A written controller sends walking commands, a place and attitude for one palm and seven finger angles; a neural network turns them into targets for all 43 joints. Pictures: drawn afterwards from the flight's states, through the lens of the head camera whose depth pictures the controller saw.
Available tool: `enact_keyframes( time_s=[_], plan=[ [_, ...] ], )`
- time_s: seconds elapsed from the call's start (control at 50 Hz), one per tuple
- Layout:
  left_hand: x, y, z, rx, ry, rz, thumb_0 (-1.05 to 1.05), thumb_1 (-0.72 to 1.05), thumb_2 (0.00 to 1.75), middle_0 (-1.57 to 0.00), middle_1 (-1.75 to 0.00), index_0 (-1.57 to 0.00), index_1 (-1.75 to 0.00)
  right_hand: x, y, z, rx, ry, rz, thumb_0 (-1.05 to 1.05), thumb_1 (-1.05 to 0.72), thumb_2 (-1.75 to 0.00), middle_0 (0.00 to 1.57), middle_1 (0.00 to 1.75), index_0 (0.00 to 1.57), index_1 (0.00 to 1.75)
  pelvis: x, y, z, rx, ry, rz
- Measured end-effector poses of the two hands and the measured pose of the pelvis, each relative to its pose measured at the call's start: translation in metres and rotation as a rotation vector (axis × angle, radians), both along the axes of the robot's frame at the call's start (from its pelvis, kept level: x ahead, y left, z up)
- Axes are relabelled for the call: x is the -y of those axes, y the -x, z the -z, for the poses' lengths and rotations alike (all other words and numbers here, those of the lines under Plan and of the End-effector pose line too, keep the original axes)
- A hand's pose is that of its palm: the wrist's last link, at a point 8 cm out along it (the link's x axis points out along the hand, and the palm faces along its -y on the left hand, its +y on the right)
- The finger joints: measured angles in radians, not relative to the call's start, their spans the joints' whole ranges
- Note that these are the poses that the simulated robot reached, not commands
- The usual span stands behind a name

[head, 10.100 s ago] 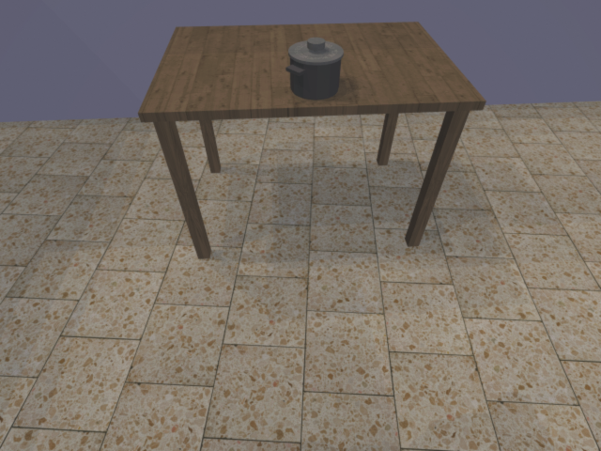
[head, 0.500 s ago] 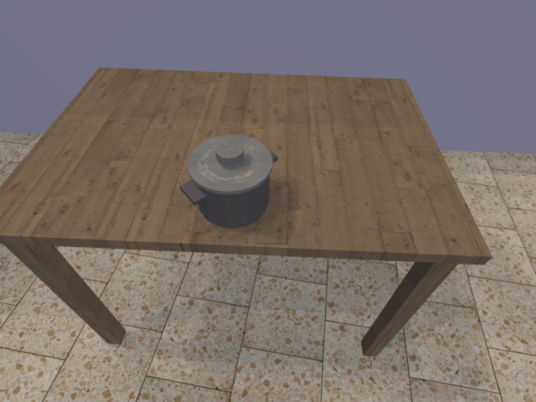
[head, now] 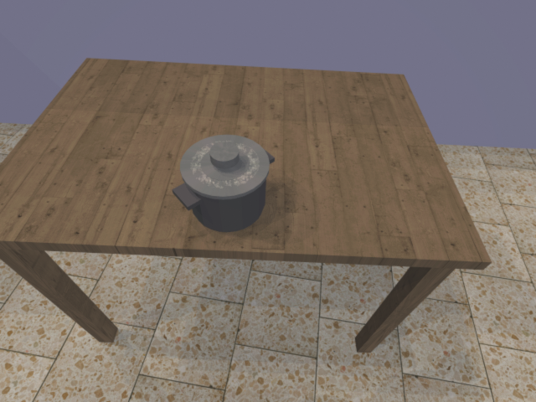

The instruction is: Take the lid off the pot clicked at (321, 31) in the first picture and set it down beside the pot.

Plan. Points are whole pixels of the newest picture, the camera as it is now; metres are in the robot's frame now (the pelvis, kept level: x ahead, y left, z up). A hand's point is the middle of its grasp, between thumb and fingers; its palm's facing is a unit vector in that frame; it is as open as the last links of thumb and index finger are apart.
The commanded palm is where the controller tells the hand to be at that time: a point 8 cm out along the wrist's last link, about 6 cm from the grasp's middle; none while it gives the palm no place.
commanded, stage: come to a stop and stand still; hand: left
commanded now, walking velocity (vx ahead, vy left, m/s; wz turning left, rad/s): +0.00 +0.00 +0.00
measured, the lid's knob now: (224, 155) +0.49 +0.12 +0.08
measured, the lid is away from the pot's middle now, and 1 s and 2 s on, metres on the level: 0.00 0.00 0.00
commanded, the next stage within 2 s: look again from close up in 0.04 s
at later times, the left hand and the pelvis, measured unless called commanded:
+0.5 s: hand out of the picture +0.01 +0.15 -0.17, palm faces +0.02 -0.98 -0.20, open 7.4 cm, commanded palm none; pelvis +0.00 -0.02 +0.00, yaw +0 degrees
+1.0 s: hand out of the picture -0.02 +0.13 -0.17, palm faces +0.03 -0.98 -0.17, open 7.4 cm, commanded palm none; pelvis -0.02 -0.03 +0.00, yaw +0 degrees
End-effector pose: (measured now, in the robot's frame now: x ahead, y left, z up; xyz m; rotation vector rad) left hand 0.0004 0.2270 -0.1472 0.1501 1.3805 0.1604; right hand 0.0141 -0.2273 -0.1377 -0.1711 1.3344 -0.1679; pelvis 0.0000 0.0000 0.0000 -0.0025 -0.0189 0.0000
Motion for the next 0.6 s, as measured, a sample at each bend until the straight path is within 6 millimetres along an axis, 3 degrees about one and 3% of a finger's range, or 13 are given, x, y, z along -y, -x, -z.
enact_keyframes(
  time_s=[0.28,0.6],
  plan=[
    [0.014,-0.011,-0.004,0.019,-0.004,0.003,0.00,0.91,0.90,-0.20,-0.30,-0.20,-0.29,0.009,0.006,0.002,-0.025,-0.015,0.015,0.01,-0.92,-0.90,0.20,0.30,0.20,0.30,0.013,-0.002,-0.002,0.001,-0.004,0.002],
    [0.032,0.002,-0.005,0.008,0.004,-0.001,0.00,0.91,0.90,-0.20,-0.30,-0.20,-0.29,0.018,0.019,0.002,-0.047,-0.029,0.026,0.01,-0.92,-0.90,0.20,0.30,0.20,0.30,0.027,0.004,-0.004,0.005,-0.005,0.004]
  ],
)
